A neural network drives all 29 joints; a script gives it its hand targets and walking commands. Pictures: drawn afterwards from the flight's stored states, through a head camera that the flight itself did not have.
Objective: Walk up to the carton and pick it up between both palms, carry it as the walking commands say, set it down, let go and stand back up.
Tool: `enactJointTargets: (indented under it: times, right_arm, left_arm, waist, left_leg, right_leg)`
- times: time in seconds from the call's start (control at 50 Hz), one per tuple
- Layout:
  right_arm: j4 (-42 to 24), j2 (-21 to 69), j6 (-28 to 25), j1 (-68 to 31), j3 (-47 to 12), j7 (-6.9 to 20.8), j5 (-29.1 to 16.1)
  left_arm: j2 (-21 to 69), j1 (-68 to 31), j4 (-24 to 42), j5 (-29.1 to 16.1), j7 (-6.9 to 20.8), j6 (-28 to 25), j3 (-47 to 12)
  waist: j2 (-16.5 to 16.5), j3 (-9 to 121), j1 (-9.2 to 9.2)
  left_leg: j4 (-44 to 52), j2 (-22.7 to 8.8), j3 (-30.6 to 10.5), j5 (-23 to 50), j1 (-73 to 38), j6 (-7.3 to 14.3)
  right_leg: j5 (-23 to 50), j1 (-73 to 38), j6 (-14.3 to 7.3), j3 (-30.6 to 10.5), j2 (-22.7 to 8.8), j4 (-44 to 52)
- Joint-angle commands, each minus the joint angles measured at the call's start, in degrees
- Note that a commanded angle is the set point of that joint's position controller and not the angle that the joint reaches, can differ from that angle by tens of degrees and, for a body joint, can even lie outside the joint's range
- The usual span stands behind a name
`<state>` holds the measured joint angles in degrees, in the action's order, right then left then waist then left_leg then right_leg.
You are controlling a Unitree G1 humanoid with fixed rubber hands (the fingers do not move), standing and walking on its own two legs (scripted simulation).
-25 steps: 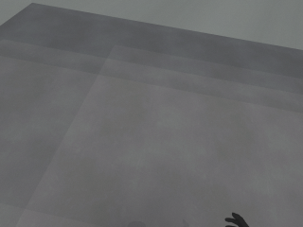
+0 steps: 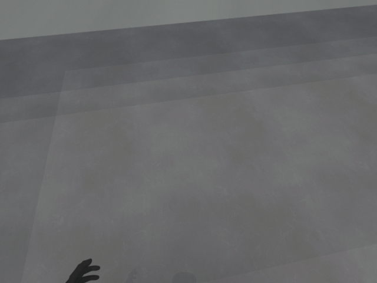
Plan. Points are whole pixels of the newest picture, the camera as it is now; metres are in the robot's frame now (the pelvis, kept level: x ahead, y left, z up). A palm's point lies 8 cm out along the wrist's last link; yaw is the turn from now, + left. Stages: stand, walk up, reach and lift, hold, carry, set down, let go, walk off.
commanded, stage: walk up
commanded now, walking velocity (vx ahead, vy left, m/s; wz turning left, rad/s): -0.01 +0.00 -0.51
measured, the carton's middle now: out of the picture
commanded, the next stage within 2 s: none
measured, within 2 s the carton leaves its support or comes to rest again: neither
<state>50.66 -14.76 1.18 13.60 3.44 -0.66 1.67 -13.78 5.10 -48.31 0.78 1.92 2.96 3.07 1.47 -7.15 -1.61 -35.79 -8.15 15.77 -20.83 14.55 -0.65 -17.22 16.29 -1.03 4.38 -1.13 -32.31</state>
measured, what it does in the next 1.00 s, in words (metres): steps on the spot, turning right: left foot, then right foot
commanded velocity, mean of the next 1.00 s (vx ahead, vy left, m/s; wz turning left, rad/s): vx -0.01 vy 0.00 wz -0.50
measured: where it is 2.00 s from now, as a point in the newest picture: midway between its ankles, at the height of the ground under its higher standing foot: outside the picture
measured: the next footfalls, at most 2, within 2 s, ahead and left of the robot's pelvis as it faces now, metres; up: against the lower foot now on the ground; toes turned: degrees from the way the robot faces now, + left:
left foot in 0.48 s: +0.04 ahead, +0.11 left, +0.00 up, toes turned -10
right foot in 0.98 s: -0.05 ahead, -0.09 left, +0.00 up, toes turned -31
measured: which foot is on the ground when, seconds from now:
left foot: down 0.00-0.00, up 0.02-0.46, down 0.48-0.98, up 1.00-1.00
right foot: down 0.00-0.48, up 0.50-0.96, down 0.98-1.00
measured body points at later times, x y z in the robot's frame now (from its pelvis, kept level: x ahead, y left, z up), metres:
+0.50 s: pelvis +0.00 +0.02 +0.01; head +0.06 +0.04 +0.45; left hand +0.10 +0.26 -0.15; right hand +0.07 -0.26 -0.11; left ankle +0.01 +0.11 -0.73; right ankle +0.00 -0.11 -0.72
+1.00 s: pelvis -0.01 +0.02 +0.00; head +0.03 -0.01 +0.45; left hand +0.22 +0.18 -0.13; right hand -0.10 -0.24 -0.14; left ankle +0.00 +0.12 -0.72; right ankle -0.08 -0.07 -0.73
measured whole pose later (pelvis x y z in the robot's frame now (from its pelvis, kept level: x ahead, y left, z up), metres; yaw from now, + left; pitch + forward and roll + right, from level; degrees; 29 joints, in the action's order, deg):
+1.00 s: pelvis -0.01 +0.02 +0.00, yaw -28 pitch +2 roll -1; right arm 50.3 -14.7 1.5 14.3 3.6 -0.3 1.1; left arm -13.1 6.2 -49.3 0.7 1.3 2.2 3.2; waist 1.9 -4.6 -1.8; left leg -38.2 -6.8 15.2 -23.2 16.2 0.7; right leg -17.0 15.4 -0.4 2.9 -0.7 -31.6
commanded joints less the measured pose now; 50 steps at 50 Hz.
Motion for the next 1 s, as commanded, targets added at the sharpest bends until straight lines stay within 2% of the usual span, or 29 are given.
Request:
enactJointTargets:
  times: [0.0,0.02,0.06,0.1,0.18,0.24,0.28,0.3,0.34,0.36,0.4,0.42,0.44,0.46,0.48,0.52,0.56,0.58,0.64,0.68,0.78,0.84,0.86,0.88,0.9,0.92,0.94,0.96,0.98]
  right_arm:
    - [-5.6,-3.5,0.5,-4.0,0.5,-0.6,-1.5]
    - [-6.0,-3.9,1.0,-5.5,0.7,-0.7,-1.5]
    - [-3.9,-5.5,0.8,-3.6,1.2,0.1,-1.7]
    - [-3.1,-5.2,1.3,-1.3,1.6,0.2,-1.4]
    - [-2.7,-4.7,1.5,-2.4,1.4,0.0,-0.8]
    - [-3.5,-4.3,1.6,-4.1,0.9,-0.5,-1.0]
    - [-4.2,-3.9,1.4,-5.4,0.6,-0.5,-1.3]
    - [-4.2,-3.9,1.3,-5.0,0.4,-0.7,-1.4]
    - [-4.7,-3.7,1.0,-5.1,0.3,-0.9,-1.5]
    - [-5.0,-3.2,0.9,-5.2,0.3,-1.1,-1.7]
    - [-4.7,-2.9,0.3,-2.0,0.1,-1.6,-2.2]
    - [-3.8,-3.3,-0.1,0.6,0.4,-1.7,-2.7]
    - [-3.6,-6.7,-0.9,3.6,1.3,-1.9,-2.1]
    - [-3.1,-12.9,-0.7,4.8,2.6,-1.9,-0.9]
    - [-3.8,-13.4,-0.2,1.4,1.5,-1.6,-0.3]
    - [-5.8,-7.6,-0.4,-3.7,0.6,-1.8,0.3]
    - [-6.0,-5.6,-0.8,-6.1,0.5,-2.1,0.5]
    - [-6.2,-6.4,-1.0,-5.6,0.8,-2.0,0.2]
    - [-5.5,-5.9,-1.9,-1.7,1.1,-1.9,0.3]
    - [-5.0,-6.0,-1.9,-0.9,1.4,-1.6,0.3]
    - [-3.6,-8.9,-1.9,5.2,2.4,-1.1,0.9]
    - [-4.4,-10.1,-1.5,3.9,2.7,-0.7,1.5]
    - [-4.5,-10.1,-1.2,3.2,2.6,-0.7,1.6]
    - [-4.0,-9.4,-1.2,1.5,2.6,-0.5,0.1]
    - [-4.0,-10.3,-0.9,0.6,2.8,-0.1,-0.3]
    - [-3.7,-10.2,-0.7,1.0,2.9,0.2,-0.9]
    - [-4.3,-9.3,-0.7,0.5,2.7,0.3,-1.4]
    - [-6.0,-6.1,-0.4,-1.5,1.7,0.3,-1.4]
    - [-6.1,-4.3,0.3,-2.5,1.8,0.1,-1.4]
  left_arm:
    - [-14.7,11.7,0.6,0.7,-2.1,-2.7,3.8]
    - [-12.6,12.1,-0.3,0.7,-2.9,-2.6,3.0]
    - [-10.0,3.5,1.7,0.2,-3.3,-2.3,2.2]
    - [-8.7,3.2,2.1,-0.3,-3.2,-2.3,1.7]
    - [-8.8,6.0,0.8,0.0,-2.9,-2.6,1.5]
    - [-9.2,7.8,0.5,0.4,-3.1,-2.4,1.9]
    - [-9.7,8.5,0.4,0.4,-3.1,-2.4,2.1]
    - [-10.2,9.3,0.1,0.5,-3.1,-2.2,2.4]
    - [-10.5,8.3,0.5,0.8,-3.1,-1.9,2.3]
    - [-10.6,8.6,0.5,0.9,-3.0,-1.7,2.6]
    - [-10.9,7.2,0.5,0.6,-2.7,-1.4,2.4]
    - [-10.8,5.4,0.8,0.4,-2.6,-1.3,2.4]
    - [-8.9,5.5,1.9,-0.2,-2.7,-1.4,1.9]
    - [-4.7,5.1,3.8,-0.2,-2.9,-1.6,1.5]
    - [-6.3,5.5,2.7,0.4,-3.3,-1.3,2.4]
    - [-6.7,7.1,1.3,0.8,-2.1,-0.6,3.4]
    - [-6.5,6.8,0.0,1.1,-0.9,0.4,3.3]
    - [-6.1,7.6,0.1,0.9,-0.7,0.6,3.4]
    - [-4.2,7.6,-1.0,0.1,-0.4,0.9,2.8]
    - [-4.0,4.9,-0.8,0.0,-0.1,0.9,2.4]
    - [-2.9,0.7,1.5,0.1,0.1,0.6,1.2]
    - [-3.2,0.6,1.9,0.2,0.4,0.3,1.1]
    - [-3.5,0.7,2.2,0.3,0.4,0.1,1.1]
    - [-3.1,2.8,1.2,0.1,-0.2,-0.3,1.1]
    - [-3.5,5.2,0.5,-0.2,-0.5,-0.6,1.0]
    - [-4.1,7.6,-0.1,-0.4,-0.8,-1.3,1.2]
    - [-8.0,10.2,-0.2,-0.3,-1.2,-1.7,2.1]
    - [-13.8,11.5,-0.2,0.3,-2.0,-2.0,4.0]
    - [-13.8,10.7,-0.1,0.8,-2.4,-2.1,4.2]
  waist:
    - [-18.1,13.4,6.06]
    - [-13.0,12.3,6.42]
    - [-9.0,9.7,2.09]
    - [-9.8,9.3,1.27]
    - [-9.4,9.4,1.79]
    - [-11.9,9.1,2.91]
    - [-11.2,9.5,3.53]
    - [-11.6,9.5,3.77]
    - [-9.4,9.3,3.39]
    - [-10.0,9.7,3.33]
    - [-8.8,11.6,1.26]
    - [-7.3,12.3,-0.98]
    - [1.2,14.3,-2.43]
    - [19.9,13.0,-2.79]
    - [12.6,10.5,0.14]
    - [6.5,7.4,1.86]
    - [6.6,4.6,3.14]
    - [7.9,5.1,3.51]
    - [5.6,6.7,2.8]
    - [6.5,6.8,2.03]
    - [9.8,8.7,-0.59]
    - [9.9,9.7,-0.26]
    - [9.0,9.5,-0.3]
    - [2.9,9.3,-0.4]
    - [2.0,9.6,0.74]
    - [-0.6,10.2,2.48]
    - [-5.6,12.1,4.15]
    - [-22.8,12.4,5.43]
    - [-18.9,12.6,5.01]
  left_leg:
    - [-29.4,3.1,-11.9,-14.4,18.6,-2.4]
    - [-29.5,2.3,-14.3,-12.9,17.2,-2.9]
    - [-26.9,1.7,-15.4,-6.5,15.2,-2.7]
    - [-27.5,3.2,-13.9,-1.7,14.7,-3.0]
    - [-24.2,4.9,-13.8,-0.9,14.3,-3.3]
    - [-18.3,5.8,-14.2,-3.1,14.3,-3.4]
    - [-15.3,6.3,-14.1,-4.1,12.9,-3.5]
    - [-13.5,6.3,-14.4,-4.5,12.3,-3.4]
    - [-9.1,6.7,-14.9,-5.1,9.7,-3.1]
    - [-6.0,6.9,-15.2,-5.5,7.8,-2.7]
    - [3.1,7.6,-14.6,-1.1,0.0,-1.5]
    - [10.9,7.7,-14.6,2.1,-6.6,-0.6]
    - [18.1,-1.0,-23.4,4.9,-14.2,1.7]
    - [22.8,-17.0,-39.2,16.5,-18.3,6.4]
    - [19.2,-19.4,-35.8,22.2,-10.7,9.7]
    - [19.8,-14.3,-26.7,19.8,-2.6,8.8]
    - [21.0,-9.2,-22.1,17.1,-2.2,6.5]
    - [20.4,-8.6,-20.8,21.0,-3.7,5.5]
    - [17.6,-9.0,-15.6,34.3,-8.6,6.9]
    - [17.0,-7.6,-13.7,34.5,-10.5,6.3]
    - [14.4,-11.4,-14.0,40.7,-15.3,9.0]
    - [13.6,-12.8,-13.5,36.5,-12.7,9.4]
    - [13.4,-13.1,-13.4,34.6,-11.8,9.2]
    - [10.8,-12.6,-12.7,31.7,-8.7,8.6]
    - [9.0,-11.7,-11.5,28.9,-6.4,7.2]
    - [4.7,-10.1,-9.7,26.1,-3.9,5.1]
    - [-2.6,-5.0,-7.1,18.8,2.2,2.6]
    - [-14.7,2.5,-6.0,-9.0,15.3,-0.7]
    - [-23.6,3.7,-11.8,-13.6,16.6,-2.1]
  right_leg:
    - [49.7,-18.6,-12.3,-28.9,-24.0,12.6]
    - [44.4,-14.9,-13.9,-24.6,-21.7,10.8]
    - [32.2,-9.8,-9.8,-18.0,-14.8,11.9]
    - [33.4,-9.6,-7.5,-15.2,-11.5,12.1]
    - [34.4,-9.9,-7.6,-17.3,-10.5,11.5]
    - [29.7,-11.5,-7.8,-20.4,-10.1,12.5]
    - [28.8,-11.2,-7.9,-22.1,-10.1,12.5]
    - [31.3,-11.1,-8.4,-22.5,-10.5,11.8]
    - [29.3,-8.4,-8.6,-24.4,-10.6,11.9]
    - [27.0,-7.7,-8.3,-25.6,-10.2,11.8]
    - [28.6,-4.8,-6.5,-24.9,-9.0,9.0]
    - [24.8,-1.1,-4.3,-23.2,-6.9,6.4]
    - [13.8,6.5,-1.0,-19.5,-2.5,-0.1]
    - [-13.4,20.7,2.7,-8.8,7.5,-14.9]
    - [-16.7,19.3,3.8,-7.7,3.5,-26.2]
    - [-10.3,15.1,3.8,-8.8,2.1,-32.7]
    - [-4.3,16.0,3.9,-8.8,2.8,-35.2]
    - [-2.7,16.4,4.1,-8.9,2.8,-36.1]
    - [-2.1,16.6,4.2,-7.3,2.1,-35.0]
    - [-2.3,15.6,3.8,-5.8,1.6,-29.6]
    - [-5.9,13.9,2.4,-2.6,0.0,-17.5]
    - [-8.4,9.1,1.6,-1.2,-0.6,-12.7]
    - [-8.3,7.4,1.4,-1.2,-1.0,-11.3]
    - [-8.0,3.8,1.8,0.2,0.5,-4.9]
    - [-2.6,-0.9,1.4,0.1,0.6,1.6]
    - [6.0,-6.1,0.7,-1.5,-0.7,10.3]
    - [17.8,-13.0,-1.5,-9.2,-6.6,12.6]
    - [40.9,-18.5,-6.2,-24.4,-18.4,13.2]
    - [49.1,-16.1,-10.9,-29.2,-22.3,13.2]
